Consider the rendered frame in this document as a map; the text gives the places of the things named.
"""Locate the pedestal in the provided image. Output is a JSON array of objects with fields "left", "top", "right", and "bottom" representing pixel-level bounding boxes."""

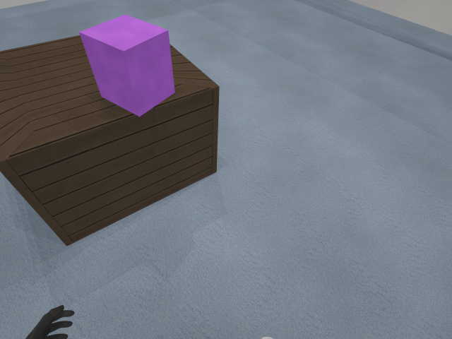
[{"left": 0, "top": 35, "right": 220, "bottom": 246}]

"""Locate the robot left hand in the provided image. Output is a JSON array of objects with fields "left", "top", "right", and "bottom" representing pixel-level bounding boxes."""
[{"left": 26, "top": 305, "right": 75, "bottom": 339}]

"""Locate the carton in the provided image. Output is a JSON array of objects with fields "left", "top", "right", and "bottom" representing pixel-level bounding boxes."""
[{"left": 79, "top": 14, "right": 175, "bottom": 117}]

